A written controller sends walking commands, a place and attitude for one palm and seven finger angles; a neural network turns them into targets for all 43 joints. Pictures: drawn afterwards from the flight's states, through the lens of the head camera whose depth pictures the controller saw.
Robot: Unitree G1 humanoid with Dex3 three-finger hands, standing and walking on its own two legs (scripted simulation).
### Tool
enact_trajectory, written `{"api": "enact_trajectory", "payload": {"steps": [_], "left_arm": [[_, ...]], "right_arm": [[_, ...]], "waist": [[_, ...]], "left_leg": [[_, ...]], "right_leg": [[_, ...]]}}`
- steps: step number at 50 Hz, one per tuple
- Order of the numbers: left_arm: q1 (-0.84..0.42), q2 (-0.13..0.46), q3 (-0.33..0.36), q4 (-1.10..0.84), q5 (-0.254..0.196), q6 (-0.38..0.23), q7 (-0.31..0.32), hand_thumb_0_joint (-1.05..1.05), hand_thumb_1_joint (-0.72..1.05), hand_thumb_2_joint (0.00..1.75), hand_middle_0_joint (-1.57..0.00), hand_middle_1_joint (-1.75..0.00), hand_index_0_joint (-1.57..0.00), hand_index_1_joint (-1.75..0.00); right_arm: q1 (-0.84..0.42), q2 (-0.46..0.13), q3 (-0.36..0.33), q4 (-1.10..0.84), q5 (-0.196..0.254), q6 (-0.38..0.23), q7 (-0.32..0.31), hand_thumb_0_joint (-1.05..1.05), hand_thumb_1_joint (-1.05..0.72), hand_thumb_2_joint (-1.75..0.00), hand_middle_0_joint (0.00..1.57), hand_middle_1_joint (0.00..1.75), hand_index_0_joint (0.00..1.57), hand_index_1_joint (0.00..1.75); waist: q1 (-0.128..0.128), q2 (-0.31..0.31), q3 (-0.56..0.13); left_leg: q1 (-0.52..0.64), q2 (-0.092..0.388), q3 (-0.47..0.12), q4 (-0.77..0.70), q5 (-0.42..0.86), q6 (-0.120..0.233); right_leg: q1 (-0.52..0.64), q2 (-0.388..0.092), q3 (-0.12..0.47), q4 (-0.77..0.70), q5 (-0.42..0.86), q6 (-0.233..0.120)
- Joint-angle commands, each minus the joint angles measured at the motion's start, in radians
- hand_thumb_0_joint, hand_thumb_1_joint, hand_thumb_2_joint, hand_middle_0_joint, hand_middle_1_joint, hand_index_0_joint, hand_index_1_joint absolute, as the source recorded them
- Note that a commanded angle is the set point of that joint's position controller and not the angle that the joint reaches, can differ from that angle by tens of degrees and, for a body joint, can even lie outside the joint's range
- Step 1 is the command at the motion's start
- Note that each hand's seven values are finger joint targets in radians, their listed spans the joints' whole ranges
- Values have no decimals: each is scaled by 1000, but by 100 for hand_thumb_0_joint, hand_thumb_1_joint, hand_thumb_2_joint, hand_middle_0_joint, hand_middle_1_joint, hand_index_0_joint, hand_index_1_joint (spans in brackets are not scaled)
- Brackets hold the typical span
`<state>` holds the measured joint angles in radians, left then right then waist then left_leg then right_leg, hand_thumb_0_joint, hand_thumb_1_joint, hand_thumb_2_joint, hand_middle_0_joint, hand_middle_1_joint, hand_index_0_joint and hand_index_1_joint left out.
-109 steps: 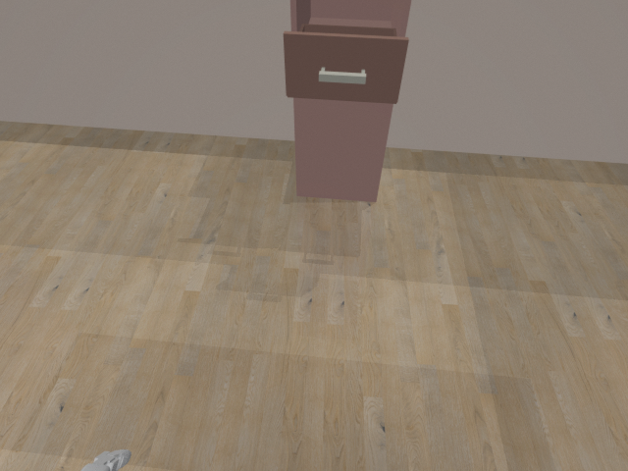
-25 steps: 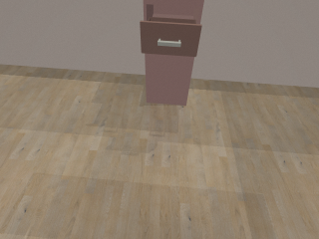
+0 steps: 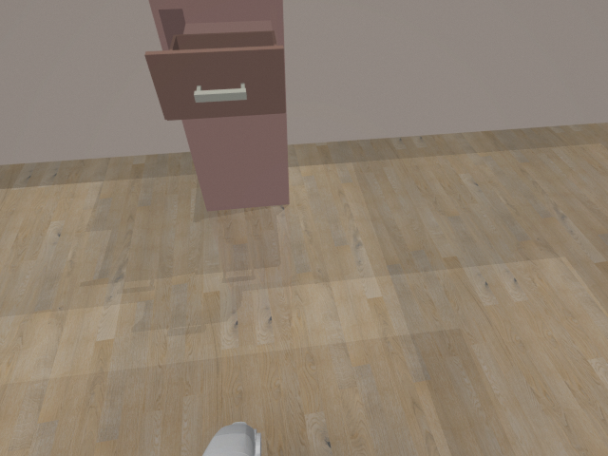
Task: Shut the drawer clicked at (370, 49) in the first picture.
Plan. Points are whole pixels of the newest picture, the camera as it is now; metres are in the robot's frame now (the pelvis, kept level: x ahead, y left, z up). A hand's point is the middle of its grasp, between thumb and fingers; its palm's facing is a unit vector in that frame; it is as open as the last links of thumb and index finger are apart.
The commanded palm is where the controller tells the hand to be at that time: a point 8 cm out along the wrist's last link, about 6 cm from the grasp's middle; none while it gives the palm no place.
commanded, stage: walk to a spot facing it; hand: left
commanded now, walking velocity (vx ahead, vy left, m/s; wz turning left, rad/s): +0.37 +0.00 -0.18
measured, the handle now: (221, 91) +0.94 +0.29 -0.01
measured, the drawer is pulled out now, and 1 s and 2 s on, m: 0.30 0.30 0.30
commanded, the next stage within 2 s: turn to face it in 0.84 s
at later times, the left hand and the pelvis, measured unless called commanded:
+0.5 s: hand (160, 376) +0.27 +0.27 -0.18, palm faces -0.08 -0.98 -0.16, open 7.4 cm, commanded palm none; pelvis +0.20 +0.09 +0.00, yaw -11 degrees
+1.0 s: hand (275, 255) +0.55 +0.11 -0.19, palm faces -0.43 -0.89 -0.16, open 7.4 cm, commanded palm none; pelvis +0.36 +0.01 -0.03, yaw -25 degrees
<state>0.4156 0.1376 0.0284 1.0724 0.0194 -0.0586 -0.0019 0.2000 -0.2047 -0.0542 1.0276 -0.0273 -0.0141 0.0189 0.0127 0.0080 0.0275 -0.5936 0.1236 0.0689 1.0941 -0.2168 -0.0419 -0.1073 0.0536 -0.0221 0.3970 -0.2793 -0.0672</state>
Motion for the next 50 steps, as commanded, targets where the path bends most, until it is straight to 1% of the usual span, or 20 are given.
{"api": "enact_trajectory", "payload": {"steps": [1,7,9,10,11,12,13,14,17,22,30,37,41,43,44,45,46,47,48,50], "left_arm": [[99,163,34,-13,2,-32,19,0,90,90,-20,-30,-20,-30],[95,166,35,0,10,-23,32,0,90,90,-20,-30,-20,-30],[69,185,43,-3,7,-23,31,0,90,90,-20,-30,-20,-30],[50,188,47,-5,3,-22,31,0,90,90,-20,-30,-20,-30],[66,160,47,-10,-3,-20,24,0,90,90,-20,-30,-20,-30],[127,100,46,-22,-16,-14,12,0,90,90,-20,-30,-20,-30],[78,109,41,-50,-9,-18,13,0,90,90,-20,-30,-20,-30],[27,120,47,-60,-2,-15,12,0,90,90,-20,-30,-20,-30],[-37,84,52,-55,15,19,-12,0,90,90,-20,-30,-20,-30],[-18,50,63,-70,20,70,-25,0,90,90,-20,-30,-20,-30],[-224,73,63,-154,17,85,-42,0,90,90,-20,-30,-20,-30],[-395,50,41,-212,9,76,-43,0,90,90,-20,-30,-20,-30],[-348,71,44,-209,6,65,-34,0,90,90,-20,-30,-20,-30],[-233,98,53,-186,12,48,-30,0,90,90,-20,-30,-20,-30],[-116,140,66,-155,14,32,-28,0,90,90,-20,-30,-20,-30],[-12,241,89,-131,14,19,-17,0,90,90,-20,-30,-20,-30],[40,335,107,-123,-10,16,0,0,90,90,-20,-30,-20,-30],[16,323,105,-136,-23,30,18,0,90,90,-20,-30,-20,-30],[-63,266,85,-146,-21,35,26,0,90,90,-20,-30,-20,-30],[-180,195,59,-165,-15,29,31,0,90,90,-20,-30,-20,-30]], "right_arm": [[-75,-33,-12,-88,5,-25,6,0,-90,-90,20,30,20,30],[-172,-12,-4,-140,12,-45,12,0,-90,-90,20,30,20,30],[-76,-29,-11,-112,10,-55,2,0,-90,-90,20,30,20,30],[66,-54,-19,-68,6,-61,-9,0,-90,-90,20,30,20,30],[225,-124,-35,-25,-1,-64,-21,0,-90,-90,20,30,20,30],[339,-242,-62,-4,-14,-69,-31,0,-90,-90,20,30,20,30],[351,-246,-56,-3,0,-56,-33,0,-90,-90,20,30,20,30],[253,-204,-46,-26,3,-51,-31,0,-90,-90,20,30,20,30],[113,-48,-5,-48,5,-71,-37,0,-90,-90,20,30,20,30],[134,-25,-9,-40,11,-96,-47,0,-90,-90,20,30,20,30],[259,-60,-3,-5,17,-95,-53,0,-90,-90,20,30,20,30],[354,-57,2,33,2,-69,-55,0,-90,-90,20,30,20,30],[333,-90,-17,23,1,-51,-55,0,-90,-90,20,30,20,30],[296,-116,-27,-1,6,-46,-53,0,-90,-90,20,30,20,30],[273,-126,-30,-19,14,-44,-46,0,-90,-90,20,30,20,30],[290,-91,-26,-46,32,-39,-36,0,-90,-90,20,30,20,30],[284,-32,-15,-85,37,-38,-42,0,-90,-90,20,30,20,30],[215,-48,-17,-100,36,-30,-56,0,-90,-90,20,30,20,30],[185,-16,-15,-94,30,-20,-52,0,-90,-90,20,30,20,30],[209,-7,-5,-52,13,9,-50,0,-90,-90,20,30,20,30]], "waist": [[16,-100,72],[36,-120,98],[-13,-108,49],[-74,-82,-14],[-124,26,-120],[-132,293,-240],[-123,287,-223],[-94,164,-104],[-17,90,79],[32,70,50],[-15,53,102],[-75,82,130],[-51,112,61],[9,140,-33],[73,109,-116],[108,-53,-250],[92,-215,-363],[96,-106,-347],[59,-42,-191],[-18,-32,-128]], "left_leg": [[-122,10,-3,-99,70,-7],[39,-20,15,-376,30,29],[214,-74,53,-475,10,49],[398,-93,46,-548,54,60],[663,-15,-41,-568,63,83],[862,296,-446,-683,23,179],[802,382,-612,-831,-61,223],[642,374,-546,-879,-244,239],[334,261,-281,-930,-178,146],[341,191,-15,-941,33,113],[547,216,73,-917,207,130],[644,221,186,-819,558,157],[678,243,240,-654,851,152],[665,225,269,-451,929,122],[572,206,276,-257,830,82],[273,132,269,40,300,24],[-2,-43,172,411,-444,-38],[10,-7,-13,409,-405,-12],[9,19,-29,371,-303,-8],[94,32,-49,308,-203,-6]], "right_leg": [[35,-254,220,-194,282,-115],[45,-271,199,-151,413,-97],[35,-250,172,-35,575,-83],[-10,-210,140,122,613,-59],[-150,-155,113,338,452,-29],[-383,-7,-11,683,-95,22],[-468,-7,56,882,-272,15],[-499,-77,70,941,-223,4],[-471,-156,62,930,-17,30],[-525,-169,46,877,146,68],[-721,-190,-3,713,217,97],[-639,-139,-112,437,128,73],[-478,-71,-164,331,29,26],[-295,-30,-184,234,51,6],[-80,-28,-175,133,158,-7],[275,-236,73,147,570,-93],[424,-514,506,140,1119,-243],[343,-501,397,94,1085,-272],[180,-438,292,55,971,-225],[-74,-373,202,-30,725,-142]]}}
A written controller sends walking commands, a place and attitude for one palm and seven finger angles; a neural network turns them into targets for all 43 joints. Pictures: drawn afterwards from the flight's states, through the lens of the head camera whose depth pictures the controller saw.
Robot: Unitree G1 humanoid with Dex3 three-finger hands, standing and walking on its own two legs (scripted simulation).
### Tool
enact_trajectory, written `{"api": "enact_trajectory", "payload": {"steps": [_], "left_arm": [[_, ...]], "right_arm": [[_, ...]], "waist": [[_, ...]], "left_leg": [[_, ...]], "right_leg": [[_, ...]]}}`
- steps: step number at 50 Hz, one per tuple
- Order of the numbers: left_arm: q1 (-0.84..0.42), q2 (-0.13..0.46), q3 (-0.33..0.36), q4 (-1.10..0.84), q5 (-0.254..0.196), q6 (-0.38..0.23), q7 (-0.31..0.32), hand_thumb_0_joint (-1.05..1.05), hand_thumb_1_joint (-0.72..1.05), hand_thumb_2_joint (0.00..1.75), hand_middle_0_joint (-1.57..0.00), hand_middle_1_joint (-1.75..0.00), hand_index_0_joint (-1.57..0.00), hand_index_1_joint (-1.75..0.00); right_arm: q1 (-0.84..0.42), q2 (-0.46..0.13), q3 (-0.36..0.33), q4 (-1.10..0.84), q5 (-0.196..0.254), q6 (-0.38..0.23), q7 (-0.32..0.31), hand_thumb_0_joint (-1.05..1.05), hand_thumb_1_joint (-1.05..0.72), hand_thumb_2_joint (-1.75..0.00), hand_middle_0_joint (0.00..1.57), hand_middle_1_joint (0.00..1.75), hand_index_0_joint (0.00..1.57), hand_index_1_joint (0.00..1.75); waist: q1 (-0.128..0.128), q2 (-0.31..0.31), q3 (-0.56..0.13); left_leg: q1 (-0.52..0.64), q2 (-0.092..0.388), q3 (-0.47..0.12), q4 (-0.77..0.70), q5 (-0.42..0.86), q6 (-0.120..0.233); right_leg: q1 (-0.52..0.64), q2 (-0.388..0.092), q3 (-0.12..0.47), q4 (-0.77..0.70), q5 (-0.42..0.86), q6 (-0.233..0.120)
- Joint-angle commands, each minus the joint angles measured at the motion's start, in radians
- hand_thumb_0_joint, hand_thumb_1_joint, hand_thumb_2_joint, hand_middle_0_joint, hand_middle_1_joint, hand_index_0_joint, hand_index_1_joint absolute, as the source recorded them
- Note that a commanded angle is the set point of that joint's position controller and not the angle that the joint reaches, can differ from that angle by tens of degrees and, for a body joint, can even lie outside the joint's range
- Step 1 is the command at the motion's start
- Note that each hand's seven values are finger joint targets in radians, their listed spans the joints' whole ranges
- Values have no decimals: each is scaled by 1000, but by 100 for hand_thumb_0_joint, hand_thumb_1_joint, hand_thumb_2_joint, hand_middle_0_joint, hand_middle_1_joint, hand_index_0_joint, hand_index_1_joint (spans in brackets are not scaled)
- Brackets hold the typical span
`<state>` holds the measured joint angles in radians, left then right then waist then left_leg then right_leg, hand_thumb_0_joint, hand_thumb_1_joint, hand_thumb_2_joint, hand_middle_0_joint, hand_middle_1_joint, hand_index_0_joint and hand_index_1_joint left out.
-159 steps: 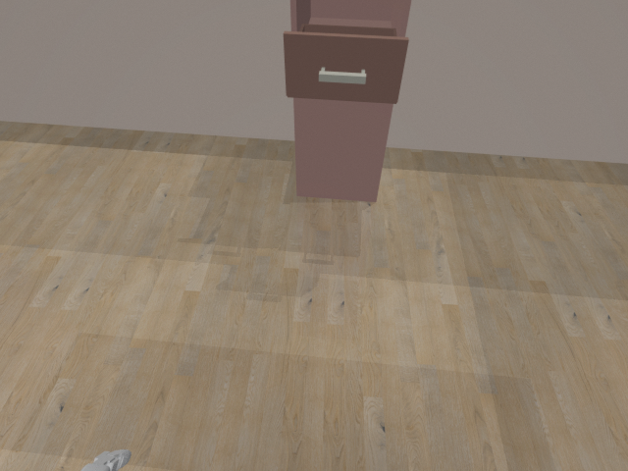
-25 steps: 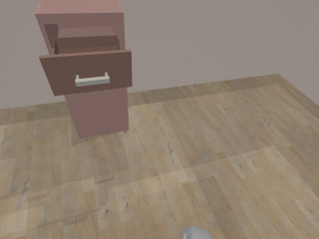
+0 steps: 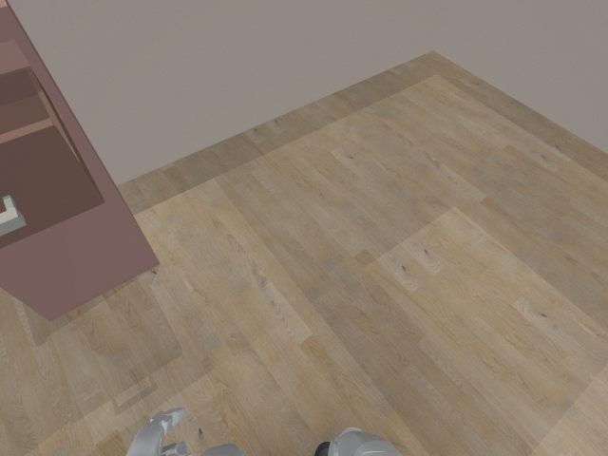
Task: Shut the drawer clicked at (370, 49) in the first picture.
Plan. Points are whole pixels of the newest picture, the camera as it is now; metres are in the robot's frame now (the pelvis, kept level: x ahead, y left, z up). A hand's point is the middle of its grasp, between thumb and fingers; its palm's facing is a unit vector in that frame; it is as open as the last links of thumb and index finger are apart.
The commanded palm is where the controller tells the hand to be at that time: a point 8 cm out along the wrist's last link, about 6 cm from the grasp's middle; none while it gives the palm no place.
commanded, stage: turn to face it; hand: left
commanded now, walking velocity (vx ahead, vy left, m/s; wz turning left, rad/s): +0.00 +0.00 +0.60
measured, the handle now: out of the picture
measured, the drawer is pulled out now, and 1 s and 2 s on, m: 0.30 0.30 0.30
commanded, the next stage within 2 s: take the last steps up to it in 1.10 s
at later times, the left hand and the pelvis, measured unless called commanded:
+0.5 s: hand out of the picture +0.05 +0.25 -0.16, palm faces +0.29 -0.94 -0.19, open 7.4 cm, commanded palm none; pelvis +0.04 +0.05 +0.02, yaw +13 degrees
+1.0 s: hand out of the picture +0.05 +0.20 -0.11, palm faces +0.49 -0.82 -0.30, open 7.4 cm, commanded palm none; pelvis +0.05 -0.03 +0.02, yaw +30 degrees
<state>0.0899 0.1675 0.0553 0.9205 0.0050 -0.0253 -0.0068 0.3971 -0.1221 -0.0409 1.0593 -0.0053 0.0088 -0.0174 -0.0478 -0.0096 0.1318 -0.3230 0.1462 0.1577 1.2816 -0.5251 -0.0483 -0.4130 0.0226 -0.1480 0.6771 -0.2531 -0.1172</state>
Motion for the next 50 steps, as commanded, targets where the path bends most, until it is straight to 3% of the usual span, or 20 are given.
{"api": "enact_trajectory", "payload": {"steps": [1,4,8,11,15,16,17,18,19,21,25,37,41,43,44,45,46,47,48,50], "left_arm": [[101,133,24,-11,7,-9,43,0,90,90,-20,-30,-20,-30],[62,100,2,-5,14,-19,41,0,90,90,-20,-30,-20,-30],[83,117,12,3,18,3,37,0,90,90,-20,-30,-20,-30],[126,145,25,12,23,15,40,0,90,90,-20,-30,-20,-30],[130,172,38,4,14,27,40,0,90,90,-20,-30,-20,-30],[124,154,37,-2,10,36,40,0,90,90,-20,-30,-20,-30],[147,99,33,-31,1,43,34,0,90,90,-20,-30,-20,-30],[79,98,23,-70,7,46,35,0,90,90,-20,-30,-20,-30],[62,112,30,-67,14,49,35,0,90,90,-20,-30,-20,-30],[48,121,40,-52,17,47,27,0,90,90,-20,-30,-20,-30],[105,124,46,-21,12,54,24,0,90,90,-20,-30,-20,-30],[34,146,39,-65,3,59,32,0,90,90,-20,-30,-20,-30],[106,148,33,-63,-2,54,38,0,90,90,-20,-30,-20,-30],[174,156,37,-50,-4,46,42,0,90,90,-20,-30,-20,-30],[212,189,46,-46,3,38,46,0,90,90,-20,-30,-20,-30],[213,286,61,-61,22,27,53,0,90,90,-20,-30,-20,-30],[164,328,58,-88,17,36,51,0,90,90,-20,-30,-20,-30],[100,290,49,-112,13,40,52,0,90,90,-20,-30,-20,-30],[48,245,45,-120,9,30,51,0,90,90,-20,-30,-20,-30],[25,191,25,-118,4,22,41,0,90,90,-20,-30,-20,-30]], "right_arm": [[51,-71,-16,-58,-15,-3,-15,0,-90,-90,20,30,20,30],[119,-48,-2,-18,-15,15,-12,0,-90,-90,20,30,20,30],[2,-66,-2,-59,-10,18,-2,0,-90,-90,20,30,20,30],[-107,-81,-7,-103,-8,11,7,0,-90,-90,20,30,20,30],[-95,-106,-14,-117,-13,12,15,0,-90,-90,20,30,20,30],[-49,-140,-23,-114,-14,7,19,0,-90,-90,20,30,20,30],[-14,-237,-41,-124,-24,-1,16,0,-90,-90,20,30,20,30],[5,-279,-50,-124,-26,2,8,0,-90,-90,20,30,20,30],[-14,-274,-51,-120,-27,2,-1,0,-90,-90,20,30,20,30],[-87,-233,-42,-144,-21,-7,-8,0,-90,-90,20,30,20,30],[-115,-242,-46,-160,-12,-15,-10,0,-90,-90,20,30,20,30],[-96,-288,-74,-158,-18,9,-1,0,-90,-90,20,30,20,30],[-160,-300,-80,-184,-20,21,6,0,-90,-90,20,30,20,30],[-193,-286,-79,-198,-15,25,9,0,-90,-90,20,30,20,30],[-200,-254,-76,-207,-8,27,14,0,-90,-90,20,30,20,30],[-175,-180,-67,-219,2,28,16,0,-90,-90,20,30,20,30],[-184,-207,-74,-231,-12,29,13,0,-90,-90,20,30,20,30],[-182,-227,-79,-228,-21,35,17,0,-90,-90,20,30,20,30],[-167,-225,-80,-197,-26,50,24,0,-90,-90,20,30,20,30],[-139,-215,-74,-164,-26,54,32,0,-90,-90,20,30,20,30]], "waist": [[8,-7,-205],[-41,-38,-200],[11,-110,-142],[59,-98,-118],[42,-95,-125],[19,29,-136],[13,321,-140],[-11,347,-119],[-3,236,-132],[25,175,-136],[36,111,-192],[0,182,-187],[32,195,-192],[69,165,-198],[90,76,-198],[89,-237,-185],[82,-288,-146],[50,-162,-111],[20,-190,-73],[2,-166,-10]], "left_leg": [[-140,7,-145,66,146,4],[-55,-10,-141,-139,186,2],[-64,-41,-102,-320,158,0],[-87,-47,-88,-445,94,1],[44,-62,-64,-676,225,13],[128,-19,-142,-815,360,33],[182,193,-457,-932,631,137],[165,302,-599,-993,822,257],[155,272,-544,-995,718,270],[157,177,-474,-973,665,224],[207,90,-375,-973,642,186],[219,64,-543,-953,577,229],[102,31,-575,-928,541,214],[-21,-7,-566,-887,436,175],[-144,-64,-513,-813,302,124],[-328,-203,-323,-554,63,34],[-311,-229,-252,-322,-42,12],[-259,-190,-282,-191,5,24],[-249,-168,-284,-133,79,22],[-256,-150,-234,-55,188,3]], "right_leg": [[161,-302,258,-330,655,-65],[80,-253,120,-350,528,-38],[106,-283,120,-394,280,-48],[186,-339,140,-353,296,-62],[168,-337,73,-231,253,7],[104,-299,20,-110,139,60],[-62,-158,-51,101,-161,152],[-147,-90,26,318,-403,176],[-154,-114,106,424,-336,164],[-198,-120,142,493,-208,171],[-160,-111,153,485,-86,199],[-85,-69,168,208,-188,212],[87,-27,157,24,-161,186],[262,-26,154,-164,-31,173],[392,-91,205,-323,1,156],[469,-366,505,-478,-155,70],[275,-520,606,-498,-106,-6],[141,-483,514,-497,-152,-30],[86,-398,443,-507,-181,14],[85,-303,278,-460,-29,50]]}}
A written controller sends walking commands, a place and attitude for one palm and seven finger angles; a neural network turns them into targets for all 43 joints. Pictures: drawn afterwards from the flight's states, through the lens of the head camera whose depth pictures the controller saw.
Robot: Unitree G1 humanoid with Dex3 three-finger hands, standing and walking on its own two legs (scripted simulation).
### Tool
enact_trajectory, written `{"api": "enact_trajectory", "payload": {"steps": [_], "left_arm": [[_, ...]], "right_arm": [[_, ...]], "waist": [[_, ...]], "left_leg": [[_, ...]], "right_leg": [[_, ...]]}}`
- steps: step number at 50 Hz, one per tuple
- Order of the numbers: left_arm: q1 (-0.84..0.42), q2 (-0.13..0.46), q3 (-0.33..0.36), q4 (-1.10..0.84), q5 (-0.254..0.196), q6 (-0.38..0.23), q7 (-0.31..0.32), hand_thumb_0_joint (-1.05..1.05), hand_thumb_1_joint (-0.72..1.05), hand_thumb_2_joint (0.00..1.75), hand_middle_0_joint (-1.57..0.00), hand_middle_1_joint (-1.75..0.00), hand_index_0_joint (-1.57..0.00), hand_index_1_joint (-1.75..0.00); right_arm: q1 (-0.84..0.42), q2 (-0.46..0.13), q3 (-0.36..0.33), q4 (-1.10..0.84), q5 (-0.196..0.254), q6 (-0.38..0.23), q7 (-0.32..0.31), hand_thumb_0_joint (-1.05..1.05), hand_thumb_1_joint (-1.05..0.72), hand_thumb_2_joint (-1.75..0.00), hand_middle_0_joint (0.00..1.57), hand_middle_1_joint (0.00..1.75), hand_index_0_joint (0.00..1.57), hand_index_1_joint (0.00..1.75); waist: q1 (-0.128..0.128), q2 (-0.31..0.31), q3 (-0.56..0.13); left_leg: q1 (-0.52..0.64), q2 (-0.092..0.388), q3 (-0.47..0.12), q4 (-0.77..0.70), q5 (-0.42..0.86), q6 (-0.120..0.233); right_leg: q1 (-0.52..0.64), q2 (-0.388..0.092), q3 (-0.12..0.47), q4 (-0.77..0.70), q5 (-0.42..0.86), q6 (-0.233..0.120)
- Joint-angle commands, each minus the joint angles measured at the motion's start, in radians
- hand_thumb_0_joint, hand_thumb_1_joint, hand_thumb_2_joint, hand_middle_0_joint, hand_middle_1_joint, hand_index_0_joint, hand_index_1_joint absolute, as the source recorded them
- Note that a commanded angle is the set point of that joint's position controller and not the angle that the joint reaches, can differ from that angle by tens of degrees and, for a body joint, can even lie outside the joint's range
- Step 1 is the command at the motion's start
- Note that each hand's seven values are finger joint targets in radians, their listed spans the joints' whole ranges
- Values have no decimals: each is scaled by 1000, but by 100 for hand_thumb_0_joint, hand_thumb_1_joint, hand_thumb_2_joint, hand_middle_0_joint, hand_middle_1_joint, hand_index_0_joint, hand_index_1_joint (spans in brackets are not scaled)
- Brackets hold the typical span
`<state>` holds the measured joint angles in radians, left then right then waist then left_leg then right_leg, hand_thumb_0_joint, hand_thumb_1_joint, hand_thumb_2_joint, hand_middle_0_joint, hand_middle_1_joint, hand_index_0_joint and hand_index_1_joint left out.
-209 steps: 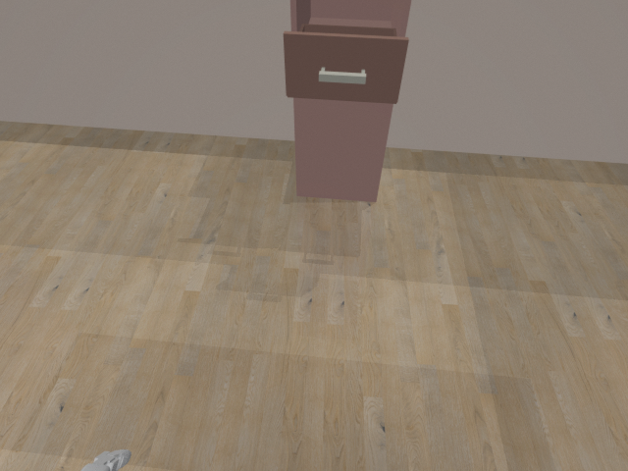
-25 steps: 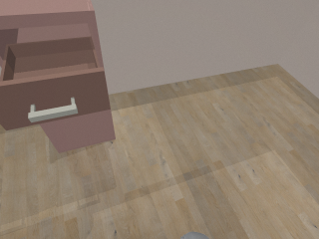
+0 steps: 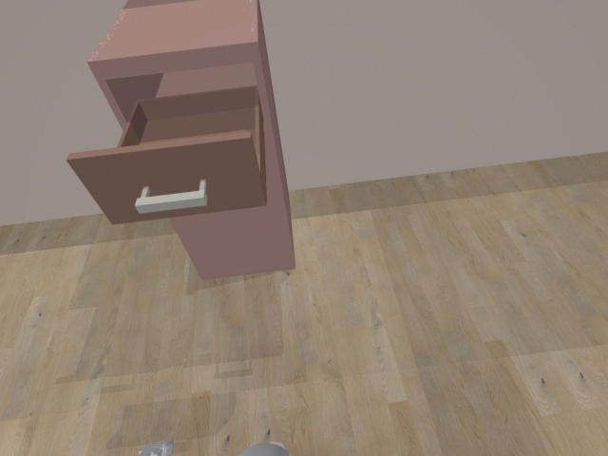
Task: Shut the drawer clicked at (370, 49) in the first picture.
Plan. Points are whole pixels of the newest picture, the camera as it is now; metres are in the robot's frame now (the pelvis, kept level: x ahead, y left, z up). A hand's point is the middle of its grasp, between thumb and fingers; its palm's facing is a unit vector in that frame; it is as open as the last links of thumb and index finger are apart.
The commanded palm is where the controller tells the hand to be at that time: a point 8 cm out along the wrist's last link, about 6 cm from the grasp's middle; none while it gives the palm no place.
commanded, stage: turn to face it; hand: left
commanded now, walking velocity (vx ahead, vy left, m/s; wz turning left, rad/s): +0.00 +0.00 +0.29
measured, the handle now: (173, 194) +0.58 +0.28 -0.01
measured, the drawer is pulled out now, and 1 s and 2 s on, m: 0.30 0.30 0.30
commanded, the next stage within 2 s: take the last steps up to it in 0.10 s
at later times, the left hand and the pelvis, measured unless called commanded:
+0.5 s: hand out of the picture -0.11 +0.21 -0.18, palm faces +0.26 -0.94 -0.20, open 7.4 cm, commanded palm none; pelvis +0.00 +0.03 +0.00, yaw +9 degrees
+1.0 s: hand (191, 393) +0.25 +0.22 -0.17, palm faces +0.14 -0.97 -0.20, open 7.4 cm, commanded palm none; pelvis +0.16 +0.03 -0.02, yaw +9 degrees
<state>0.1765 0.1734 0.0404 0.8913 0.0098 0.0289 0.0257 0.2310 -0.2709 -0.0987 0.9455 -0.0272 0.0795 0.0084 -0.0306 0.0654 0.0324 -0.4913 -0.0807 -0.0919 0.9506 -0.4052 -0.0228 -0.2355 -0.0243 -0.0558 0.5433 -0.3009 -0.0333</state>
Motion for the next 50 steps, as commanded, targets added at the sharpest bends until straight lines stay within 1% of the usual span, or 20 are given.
{"api": "enact_trajectory", "payload": {"steps": [1,4,10,16,18,20,21,22,23,24,25,30,36,41,44,45,46,47,48,50], "left_arm": [[-42,166,35,-79,0,-38,8,0,90,90,-20,-30,-20,-30],[84,166,34,-44,1,-50,9,0,90,90,-20,-30,-20,-30],[175,189,37,2,14,-47,9,0,90,90,-20,-30,-20,-30],[243,205,45,73,26,-60,-3,0,90,90,-20,-30,-20,-30],[229,203,44,92,26,-61,-8,0,90,90,-20,-30,-20,-30],[187,188,39,111,12,-55,-11,0,90,90,-20,-30,-20,-30],[181,153,30,111,5,-52,-17,0,90,90,-20,-30,-20,-30],[165,89,15,90,1,-49,-25,0,90,90,-20,-30,-20,-30],[94,87,5,56,14,-53,-24,0,90,90,-20,-30,-20,-30],[63,102,13,47,19,-53,-27,0,90,90,-20,-30,-20,-30],[59,102,16,68,26,-50,-31,0,90,90,-20,-30,-20,-30],[118,82,15,133,16,-47,-44,0,90,90,-20,-30,-20,-30],[-3,72,12,93,11,-39,-48,0,90,90,-20,-30,-20,-30],[-120,57,5,54,3,-48,-51,0,90,90,-20,-30,-20,-30],[35,82,18,97,5,-60,-43,0,90,90,-20,-30,-20,-30],[159,102,29,137,9,-68,-41,0,90,90,-20,-30,-20,-30],[283,176,48,171,17,-81,-32,0,90,90,-20,-30,-20,-30],[371,261,71,186,11,-86,-22,0,90,90,-20,-30,-20,-30],[352,272,70,185,-9,-79,-19,0,90,90,-20,-30,-20,-30],[165,192,50,138,-8,-77,-13,0,90,90,-20,-30,-20,-30]], "right_arm": [[44,-59,-14,-40,-1,-22,8,0,-90,-90,20,30,20,30],[2,-48,-3,-38,2,-27,3,0,-90,-90,20,30,20,30],[-92,-30,16,-43,10,-20,-3,0,-90,-90,20,30,20,30],[-151,-5,35,-52,9,-54,13,0,-90,-90,20,30,20,30],[-107,7,40,-34,10,-71,12,0,-90,-90,20,30,20,30],[6,16,48,15,9,-89,3,0,-90,-90,20,30,20,30],[70,-24,38,43,10,-98,-6,0,-90,-90,20,30,20,30],[154,-116,16,64,2,-102,-16,0,-90,-90,20,30,20,30],[211,-156,13,72,2,-95,-22,0,-90,-90,20,30,20,30],[191,-150,17,66,-1,-92,-25,0,-90,-90,20,30,20,30],[162,-92,31,72,0,-102,-30,0,-90,-90,20,30,20,30],[157,-15,48,82,11,-143,-43,0,-90,-90,20,30,20,30],[234,-12,55,127,9,-155,-51,0,-90,-90,20,30,20,30],[284,-22,54,164,-2,-151,-54,0,-90,-90,20,30,20,30],[253,-52,47,170,5,-149,-55,0,-90,-90,20,30,20,30],[239,-54,45,167,11,-148,-53,0,-90,-90,20,30,20,30],[260,-24,49,164,20,-149,-42,0,-90,-90,20,30,20,30],[316,36,54,147,32,-154,-39,0,-90,-90,20,30,20,30],[244,13,49,131,34,-148,-40,0,-90,-90,20,30,20,30],[172,43,43,122,23,-137,-29,0,-90,-90,20,30,20,30]], "waist": [[-18,-229,65],[30,-219,-13],[67,-227,-20],[111,-253,-24],[91,-248,-24],[33,-205,-39],[4,-68,-57],[-42,203,-57],[-69,225,22],[-61,115,77],[-42,91,98],[18,34,103],[9,69,130],[-14,78,137],[67,62,50],[125,26,-11],[173,-97,-113],[171,-314,-243],[170,-214,-204],[103,-133,-16]], "left_leg": [[-94,80,30,276,95,-30],[-106,91,51,236,84,-54],[-41,112,82,81,-3,-56],[62,117,144,-183,-72,-7],[151,108,163,-307,-61,16],[389,87,198,-537,82,29],[559,144,124,-617,79,46],[647,368,-187,-706,-74,120],[612,481,-332,-781,-55,201],[543,507,-309,-791,-37,242],[501,435,-240,-793,19,211],[504,325,-5,-743,598,176],[542,328,46,-733,718,169],[546,338,73,-678,855,158],[491,338,103,-495,1055,140],[418,302,130,-348,988,114],[218,241,150,-98,729,78],[14,78,192,251,-83,33],[-17,107,85,401,-166,62],[-50,187,68,420,-19,64]], "right_leg": [[-37,-234,138,-294,142,-34],[142,-245,103,-220,428,-55],[174,-287,107,-209,497,-103],[176,-327,183,-310,55,-127],[132,-312,169,-306,-27,-121],[-5,-241,88,-230,-124,-65],[-140,-186,25,-113,-168,-18],[-337,-73,-87,131,-214,38],[-466,-37,-76,312,-273,46],[-492,-73,-17,414,-239,34],[-476,-80,8,461,-163,35],[-437,-73,5,562,18,59],[-484,-80,-13,443,94,53],[-354,-43,-58,193,73,9],[-69,20,-86,89,79,-33],[116,33,-89,22,150,-41],[376,-97,79,-16,181,-98],[527,-404,513,-143,295,-221],[420,-433,557,-241,234,-260],[119,-369,429,-320,-47,-206]]}}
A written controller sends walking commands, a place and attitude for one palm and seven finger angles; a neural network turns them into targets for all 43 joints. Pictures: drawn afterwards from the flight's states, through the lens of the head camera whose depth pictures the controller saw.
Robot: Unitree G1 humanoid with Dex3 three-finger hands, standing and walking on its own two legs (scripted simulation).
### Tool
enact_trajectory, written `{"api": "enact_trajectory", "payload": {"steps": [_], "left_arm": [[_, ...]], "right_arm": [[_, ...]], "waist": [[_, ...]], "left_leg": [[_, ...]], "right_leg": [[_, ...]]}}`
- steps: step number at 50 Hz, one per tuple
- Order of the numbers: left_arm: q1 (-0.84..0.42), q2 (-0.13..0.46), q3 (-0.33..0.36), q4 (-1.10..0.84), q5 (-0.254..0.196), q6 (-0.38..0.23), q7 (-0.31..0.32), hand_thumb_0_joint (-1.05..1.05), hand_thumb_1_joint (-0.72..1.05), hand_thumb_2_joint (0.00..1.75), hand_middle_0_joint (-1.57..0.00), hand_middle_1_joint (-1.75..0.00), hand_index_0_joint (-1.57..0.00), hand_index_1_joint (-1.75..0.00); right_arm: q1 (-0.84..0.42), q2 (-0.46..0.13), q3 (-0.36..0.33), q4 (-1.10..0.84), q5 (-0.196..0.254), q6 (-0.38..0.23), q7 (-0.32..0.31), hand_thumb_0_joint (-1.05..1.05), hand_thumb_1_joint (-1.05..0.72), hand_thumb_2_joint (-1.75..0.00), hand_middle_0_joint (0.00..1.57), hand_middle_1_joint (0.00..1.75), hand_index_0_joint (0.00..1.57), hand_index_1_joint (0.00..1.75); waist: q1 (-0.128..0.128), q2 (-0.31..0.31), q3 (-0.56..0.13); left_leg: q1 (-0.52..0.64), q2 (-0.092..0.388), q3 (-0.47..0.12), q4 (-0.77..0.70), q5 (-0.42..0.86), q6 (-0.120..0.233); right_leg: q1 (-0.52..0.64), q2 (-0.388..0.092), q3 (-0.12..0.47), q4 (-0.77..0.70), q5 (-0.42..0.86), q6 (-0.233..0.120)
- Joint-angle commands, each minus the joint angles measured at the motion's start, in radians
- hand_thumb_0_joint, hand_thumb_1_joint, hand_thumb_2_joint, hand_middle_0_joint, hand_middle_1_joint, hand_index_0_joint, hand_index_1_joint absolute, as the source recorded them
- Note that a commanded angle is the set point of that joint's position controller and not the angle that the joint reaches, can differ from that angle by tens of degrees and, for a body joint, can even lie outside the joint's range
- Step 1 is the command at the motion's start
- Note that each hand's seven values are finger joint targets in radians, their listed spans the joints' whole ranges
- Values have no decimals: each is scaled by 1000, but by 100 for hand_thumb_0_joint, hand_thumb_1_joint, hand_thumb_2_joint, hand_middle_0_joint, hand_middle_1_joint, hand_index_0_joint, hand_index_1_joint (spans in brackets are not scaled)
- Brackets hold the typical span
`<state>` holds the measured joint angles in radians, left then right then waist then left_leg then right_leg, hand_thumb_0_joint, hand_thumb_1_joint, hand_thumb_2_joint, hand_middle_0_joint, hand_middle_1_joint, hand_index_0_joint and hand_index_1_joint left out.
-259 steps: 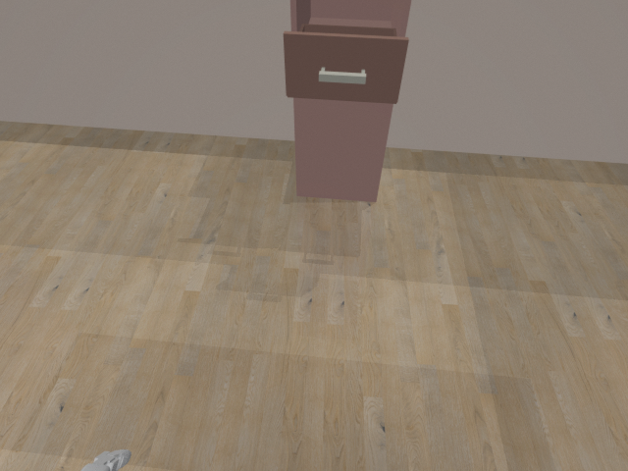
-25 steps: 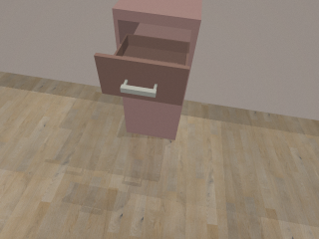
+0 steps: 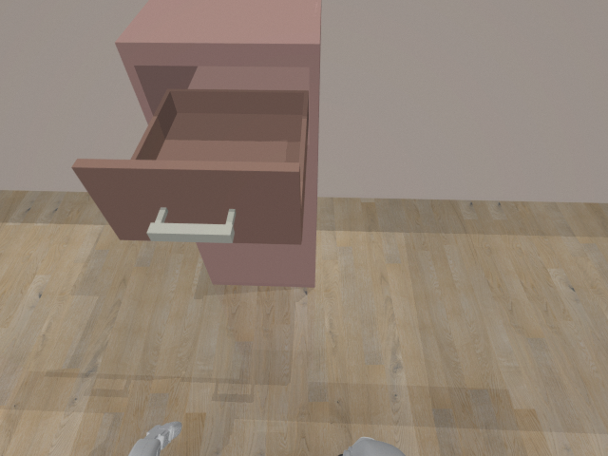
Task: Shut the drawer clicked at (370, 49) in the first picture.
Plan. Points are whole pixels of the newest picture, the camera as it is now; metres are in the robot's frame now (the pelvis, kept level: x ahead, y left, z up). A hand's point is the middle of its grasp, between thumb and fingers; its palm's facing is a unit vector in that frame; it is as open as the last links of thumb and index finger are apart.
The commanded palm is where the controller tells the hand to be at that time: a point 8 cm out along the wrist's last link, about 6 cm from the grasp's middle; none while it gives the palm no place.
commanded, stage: take the last steps up to it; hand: left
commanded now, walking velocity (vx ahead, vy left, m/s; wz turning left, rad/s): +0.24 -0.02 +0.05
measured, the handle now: (194, 223) +0.45 +0.19 +0.02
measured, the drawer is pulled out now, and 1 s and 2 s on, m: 0.30 0.30 0.30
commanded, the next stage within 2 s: come to a stop and stand still in 0.30 s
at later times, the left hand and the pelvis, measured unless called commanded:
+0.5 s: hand out of the picture +0.07 +0.17 -0.16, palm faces +0.13 -0.98 -0.13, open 7.4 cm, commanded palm none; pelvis +0.13 +0.02 +0.02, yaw +0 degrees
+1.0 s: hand out of the picture +0.15 +0.14 -0.14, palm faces +0.06 -0.97 -0.25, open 7.4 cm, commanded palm none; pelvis +0.11 -0.05 +0.02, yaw +0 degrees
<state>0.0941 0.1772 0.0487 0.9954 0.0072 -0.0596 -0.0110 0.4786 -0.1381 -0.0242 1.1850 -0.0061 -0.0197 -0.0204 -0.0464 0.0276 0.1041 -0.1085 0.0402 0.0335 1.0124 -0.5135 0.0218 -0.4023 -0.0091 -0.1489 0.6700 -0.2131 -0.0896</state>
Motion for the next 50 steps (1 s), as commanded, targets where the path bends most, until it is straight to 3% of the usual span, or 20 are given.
{"api": "enact_trajectory", "payload": {"steps": [1,4,7,15,17,19,20,21,22,24,27,33,36,38,39,40,41,42,45,50], "left_arm": [[178,152,32,17,-5,10,28,0,90,90,-20,-30,-20,-30],[134,82,6,11,6,-4,32,0,90,90,-20,-30,-20,-30],[157,82,5,25,9,-9,31,0,90,90,-20,-30,-20,-30],[275,109,16,78,15,-7,24,0,90,90,-20,-30,-20,-30],[287,107,17,91,13,-4,27,0,90,90,-20,-30,-20,-30],[294,86,11,107,4,3,27,0,90,90,-20,-30,-20,-30],[306,55,3,106,2,7,25,0,90,90,-20,-30,-20,-30],[318,8,-9,96,0,10,26,0,90,90,-20,-30,-20,-30],[308,-2,-19,99,-3,15,34,0,90,90,-20,-30,-20,-30],[299,-5,-25,125,1,39,46,0,90,90,-20,-30,-20,-30],[323,7,-22,143,4,58,48,0,90,90,-20,-30,-20,-30],[301,37,2,95,12,98,47,0,90,90,-20,-30,-20,-30],[317,31,3,84,15,93,46,0,90,90,-20,-30,-20,-30],[323,66,7,78,21,75,49,0,90,90,-20,-30,-20,-30],[281,118,7,68,25,65,50,0,90,90,-20,-30,-20,-30],[242,161,8,56,19,61,47,0,90,90,-20,-30,-20,-30],[216,156,6,47,18,58,47,0,90,90,-20,-30,-20,-30],[195,150,10,41,18,55,50,0,90,90,-20,-30,-20,-30],[160,117,3,42,12,53,49,0,90,90,-20,-30,-20,-30],[171,105,2,56,4,50,50,0,90,90,-20,-30,-20,-30]], "right_arm": [[-66,-79,-32,-113,-8,-24,3,0,-90,-90,20,30,20,30],[-11,-31,-26,-93,-19,10,8,0,-90,-90,20,30,20,30],[-31,-17,-27,-106,-19,19,15,0,-90,-90,20,30,20,30],[-238,-35,-27,-165,-15,-12,27,0,-90,-90,20,30,20,30],[-235,-39,-23,-161,-14,-23,23,0,-90,-90,20,30,20,30],[-179,-51,-19,-128,-14,-37,15,0,-90,-90,20,30,20,30],[-117,-96,-24,-108,-14,-46,7,0,-90,-90,20,30,20,30],[-55,-169,-35,-98,-18,-46,-2,0,-90,-90,20,30,20,30],[-71,-176,-28,-96,-15,-31,-11,0,-90,-90,20,30,20,30],[-173,-128,-2,-101,-16,-23,-33,0,-90,-90,20,30,20,30],[-223,-131,-10,-106,-8,-11,-39,0,-90,-90,20,30,20,30],[-278,-176,-49,-138,-7,16,-38,0,-90,-90,20,30,20,30],[-311,-173,-55,-151,-10,26,-29,0,-90,-90,20,30,20,30],[-303,-136,-54,-156,-4,30,-20,0,-90,-90,20,30,20,30],[-285,-89,-46,-162,5,36,-13,0,-90,-90,20,30,20,30],[-277,-59,-39,-165,6,46,-5,0,-90,-90,20,30,20,30],[-272,-55,-37,-161,1,55,-4,0,-90,-90,20,30,20,30],[-274,-60,-38,-155,-3,60,-4,0,-90,-90,20,30,20,30],[-230,-60,-33,-119,-2,53,-4,0,-90,-90,20,30,20,30],[-172,-50,-18,-84,-3,38,-10,0,-90,-90,20,30,20,30]], "waist": [[75,-71,-54],[6,-93,-10],[-3,-118,-20],[74,-123,-47],[65,-103,-53],[45,-64,-90],[25,43,-131],[14,190,-148],[26,209,-136],[52,163,-85],[62,95,-75],[64,122,-93],[85,124,-89],[89,5,-90],[60,-143,-93],[47,-216,-75],[48,-219,-81],[53,-260,-77],[40,-199,-71],[42,-137,-84]], "left_leg": [[-396,91,-65,321,131,18],[-315,103,-31,186,192,-13],[-300,101,8,39,238,-37],[-306,60,49,-308,221,-48],[-223,46,61,-420,247,-48],[-54,28,77,-575,343,-44],[71,103,-8,-616,466,-19],[156,280,-194,-636,702,64],[123,382,-254,-680,922,149],[5,332,-161,-693,1054,147],[28,270,-76,-653,1179,116],[-56,275,-61,-675,895,134],[-112,235,-37,-643,694,106],[-154,140,-3,-543,451,30],[-168,53,58,-476,264,-20],[-155,6,68,-426,123,-39],[-126,7,43,-369,66,-41],[-142,19,20,-320,44,-36],[-161,14,-8,-280,105,-28],[-81,19,-11,-517,203,-33]], "right_leg": [[186,-354,429,-463,-158,-125],[9,-280,238,-510,-31,-78],[-5,-244,178,-522,12,-79],[215,-260,226,-467,68,-91],[226,-257,218,-408,127,-79],[195,-195,167,-303,140,-28],[135,-137,119,-182,108,13],[20,-54,38,-28,-84,66],[-4,-37,43,75,-336,95],[64,-79,119,102,-351,107],[94,-79,110,26,-213,113],[119,-65,96,73,-182,111],[172,-57,91,-33,-93,106],[213,-93,169,-243,124,94],[185,-206,302,-315,200,53],[115,-294,350,-382,191,-5],[80,-299,361,-422,139,-46],[75,-280,359,-436,89,-58],[120,-233,298,-403,122,-65],[157,-199,280,-387,48,-35]]}}
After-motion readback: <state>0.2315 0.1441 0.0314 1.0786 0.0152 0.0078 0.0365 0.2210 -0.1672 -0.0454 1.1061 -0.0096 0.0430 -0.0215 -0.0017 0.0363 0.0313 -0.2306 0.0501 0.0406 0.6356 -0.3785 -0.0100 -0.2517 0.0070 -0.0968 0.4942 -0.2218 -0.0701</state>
